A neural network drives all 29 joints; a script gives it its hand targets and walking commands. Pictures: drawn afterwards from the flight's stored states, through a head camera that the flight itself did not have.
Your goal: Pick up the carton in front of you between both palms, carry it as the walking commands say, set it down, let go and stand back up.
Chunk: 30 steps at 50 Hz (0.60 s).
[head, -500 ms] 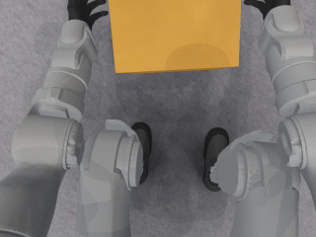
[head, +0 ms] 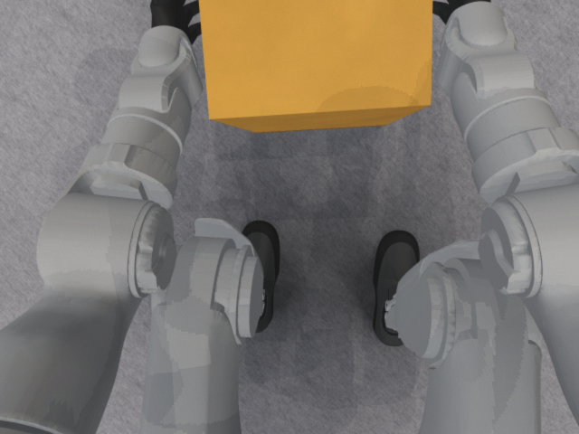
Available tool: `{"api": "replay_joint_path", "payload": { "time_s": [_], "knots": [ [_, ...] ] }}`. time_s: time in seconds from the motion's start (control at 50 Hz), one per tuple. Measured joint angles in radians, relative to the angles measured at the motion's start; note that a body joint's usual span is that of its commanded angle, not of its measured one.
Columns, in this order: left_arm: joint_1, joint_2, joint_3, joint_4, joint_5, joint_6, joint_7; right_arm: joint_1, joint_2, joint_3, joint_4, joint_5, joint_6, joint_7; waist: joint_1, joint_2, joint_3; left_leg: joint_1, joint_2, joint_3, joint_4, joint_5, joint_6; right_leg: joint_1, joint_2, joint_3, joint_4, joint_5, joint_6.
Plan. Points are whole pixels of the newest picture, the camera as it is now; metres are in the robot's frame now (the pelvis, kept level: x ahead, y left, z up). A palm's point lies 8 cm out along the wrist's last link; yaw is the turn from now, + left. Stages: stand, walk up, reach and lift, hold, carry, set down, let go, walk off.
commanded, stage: reach and lift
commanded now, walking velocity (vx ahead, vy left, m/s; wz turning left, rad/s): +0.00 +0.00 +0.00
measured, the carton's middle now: (315, 41) +0.54 +0.03 -0.24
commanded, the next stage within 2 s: none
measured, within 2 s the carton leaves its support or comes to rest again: leaves its support in 0.12 s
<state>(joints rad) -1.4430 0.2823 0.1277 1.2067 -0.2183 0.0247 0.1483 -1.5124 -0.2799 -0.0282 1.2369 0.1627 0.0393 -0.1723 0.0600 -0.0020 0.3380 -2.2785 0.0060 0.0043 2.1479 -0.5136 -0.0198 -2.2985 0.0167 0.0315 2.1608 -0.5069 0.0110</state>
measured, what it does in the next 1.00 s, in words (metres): rises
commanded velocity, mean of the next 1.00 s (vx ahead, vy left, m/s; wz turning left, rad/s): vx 0.00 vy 0.00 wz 0.00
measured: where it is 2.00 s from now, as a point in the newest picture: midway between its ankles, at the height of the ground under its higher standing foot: (322, 300)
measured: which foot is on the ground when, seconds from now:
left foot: down 0.00-1.00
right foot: down 0.00-1.00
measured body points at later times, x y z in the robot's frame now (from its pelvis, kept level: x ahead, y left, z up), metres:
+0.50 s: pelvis +0.01 +0.00 +0.07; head +0.27 +0.00 +0.44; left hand +0.50 +0.18 -0.01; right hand +0.52 -0.13 -0.01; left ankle +0.13 +0.13 -0.34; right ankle +0.13 -0.12 -0.34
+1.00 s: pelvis +0.04 +0.00 +0.19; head +0.24 +0.00 +0.60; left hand +0.48 +0.17 +0.14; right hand +0.49 -0.13 +0.14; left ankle +0.13 +0.13 -0.34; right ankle +0.13 -0.12 -0.34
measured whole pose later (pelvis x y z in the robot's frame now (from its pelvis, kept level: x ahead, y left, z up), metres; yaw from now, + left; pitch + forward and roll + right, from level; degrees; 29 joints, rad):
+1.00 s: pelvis +0.04 +0.00 +0.19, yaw +0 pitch +38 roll +1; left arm -0.76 -0.04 0.40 0.61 0.16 0.36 0.05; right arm -0.77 0.06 -0.38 0.64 -0.14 0.33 -0.09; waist 0.03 -0.02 -0.25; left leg -1.71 -0.04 -0.03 1.56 -0.51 -0.02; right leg -1.71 0.07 0.06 1.57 -0.52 0.02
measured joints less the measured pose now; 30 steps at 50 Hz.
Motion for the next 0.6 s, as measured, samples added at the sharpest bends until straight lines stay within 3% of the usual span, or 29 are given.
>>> {"api": "replay_joint_path", "payload": {
  "time_s": [0.16,0.24,0.4,0.5,0.6],
  "knots": [
    [0.043,0.003,-0.022,-0.134,-0.017,0.108,0.021,0.067,0.01,-0.013,-0.12,0.017,0.072,-0.023,0.001,-0.01,-0.032,-0.027,-0.007,-0.013,0.034,0.003,-0.006,-0.024,0.004,-0.008,0.029,0.005,-0.002],
    [0.145,-0.036,0.037,-0.265,0.022,0.151,0.024,0.149,0.034,-0.058,-0.243,0.004,0.127,-0.022,0.001,-0.013,-0.107,-0.004,-0.02,-0.024,0.027,-0.011,-0.018,0.0,0.017,-0.004,0.014,-0.002,0.011],
    [0.33,-0.179,0.248,-0.36,0.269,0.276,-0.038,0.355,0.183,-0.313,-0.33,-0.244,0.225,0.042,-0.02,-0.014,-0.39,0.066,-0.023,-0.019,-0.115,-0.014,0.0,0.079,0.037,0.007,-0.131,-0.004,0.025],
    [0.376,-0.237,0.32,-0.389,0.369,0.293,-0.066,0.412,0.221,-0.383,-0.386,-0.32,0.266,0.076,-0.02,-0.018,-0.467,0.132,-0.039,-0.024,-0.228,0.009,-0.005,0.149,0.064,0.018,-0.231,-0.004,0.026],
    [0.399,-0.252,0.361,-0.431,0.422,0.315,-0.094,0.417,0.256,-0.421,-0.406,-0.377,0.279,0.086,-0.008,-0.043,-0.502,0.19,-0.045,-0.034,-0.312,0.02,-0.017,0.205,0.068,0.017,-0.307,0.002,0.016]
  ]
}}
